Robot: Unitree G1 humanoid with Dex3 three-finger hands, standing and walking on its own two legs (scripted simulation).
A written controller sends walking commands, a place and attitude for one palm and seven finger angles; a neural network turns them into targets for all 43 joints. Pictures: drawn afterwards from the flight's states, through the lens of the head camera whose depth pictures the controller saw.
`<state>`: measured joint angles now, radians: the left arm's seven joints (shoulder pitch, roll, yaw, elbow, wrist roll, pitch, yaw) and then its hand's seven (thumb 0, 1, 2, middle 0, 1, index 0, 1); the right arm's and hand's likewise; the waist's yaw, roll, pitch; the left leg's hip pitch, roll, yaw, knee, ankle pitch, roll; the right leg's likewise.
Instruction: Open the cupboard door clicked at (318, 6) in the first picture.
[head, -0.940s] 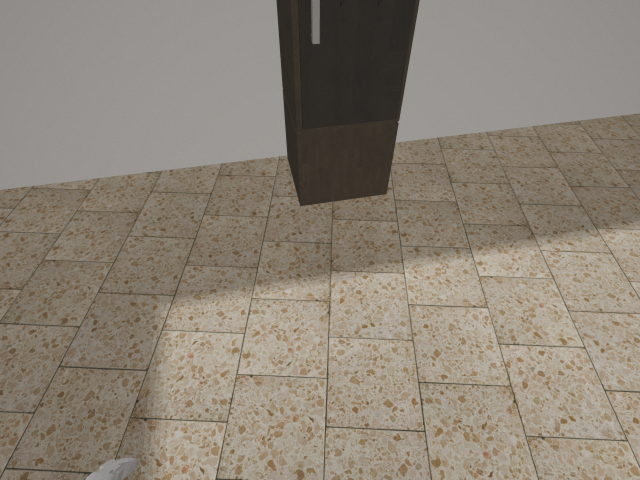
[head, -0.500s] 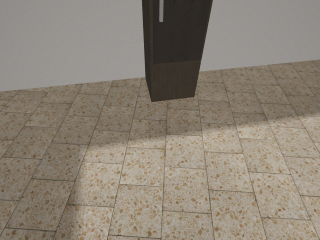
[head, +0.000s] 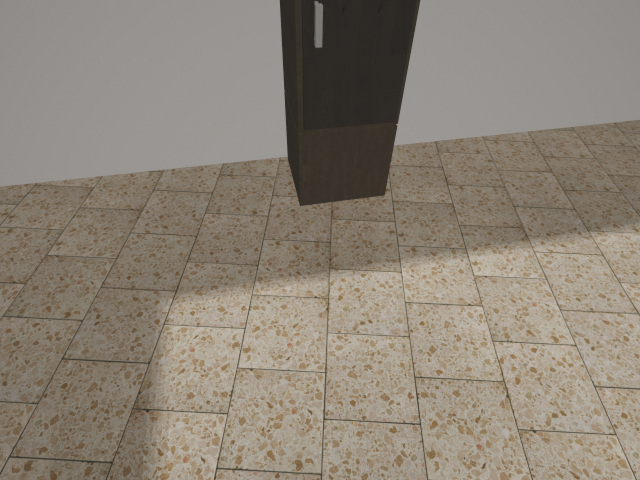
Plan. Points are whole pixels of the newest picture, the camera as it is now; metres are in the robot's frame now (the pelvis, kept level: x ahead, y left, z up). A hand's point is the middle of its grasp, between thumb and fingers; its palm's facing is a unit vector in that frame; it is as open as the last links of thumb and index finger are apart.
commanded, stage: look at it before walking up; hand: left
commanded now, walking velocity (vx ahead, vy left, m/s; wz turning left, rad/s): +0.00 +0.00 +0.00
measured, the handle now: (317, 24) +1.41 +0.09 +0.04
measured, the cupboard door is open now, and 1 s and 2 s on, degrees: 0 0 0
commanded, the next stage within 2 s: walk to a spot facing it in 0.50 s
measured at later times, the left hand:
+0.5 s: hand out of the picture +0.08 +0.25 -0.16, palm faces -0.04 -0.94 -0.33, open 7.4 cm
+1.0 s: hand out of the picture +0.10 +0.16 -0.18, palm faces -0.13 -0.96 -0.24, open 7.4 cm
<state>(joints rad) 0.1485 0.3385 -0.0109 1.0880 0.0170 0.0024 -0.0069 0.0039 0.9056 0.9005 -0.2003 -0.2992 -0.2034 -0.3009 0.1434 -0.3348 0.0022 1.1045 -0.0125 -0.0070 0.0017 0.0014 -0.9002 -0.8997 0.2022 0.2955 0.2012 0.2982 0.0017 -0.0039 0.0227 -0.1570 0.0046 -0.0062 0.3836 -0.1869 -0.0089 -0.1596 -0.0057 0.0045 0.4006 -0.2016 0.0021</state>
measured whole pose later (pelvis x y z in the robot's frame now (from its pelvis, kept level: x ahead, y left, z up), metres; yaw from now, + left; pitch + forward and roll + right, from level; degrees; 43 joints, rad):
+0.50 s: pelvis +0.01 +0.00 +0.00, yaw +0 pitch -2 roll +0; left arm 0.15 0.34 -0.01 1.09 0.02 0.00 0.00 0.00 0.91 0.90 -0.20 -0.30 -0.20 -0.30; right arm 0.13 -0.33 0.00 1.11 -0.01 -0.01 0.00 0.00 -0.90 -0.90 0.20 0.30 0.20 0.30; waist 0.00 -0.01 0.03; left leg -0.15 0.00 0.00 0.37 -0.19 -0.01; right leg -0.15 -0.01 0.01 0.38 -0.20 0.00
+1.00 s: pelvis +0.07 -0.04 -0.02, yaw -10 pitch -1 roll +0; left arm 0.33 0.21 0.03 1.02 0.03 -0.02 -0.03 0.00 0.91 0.90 -0.20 -0.30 -0.20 -0.30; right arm 0.28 -0.24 -0.03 1.07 -0.02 0.01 0.00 0.00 -0.90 -0.90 0.20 0.30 0.20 0.30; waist 0.03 0.03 0.05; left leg -0.26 0.12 0.09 0.88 -0.49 -0.03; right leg -0.29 0.01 -0.08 0.67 -0.33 -0.04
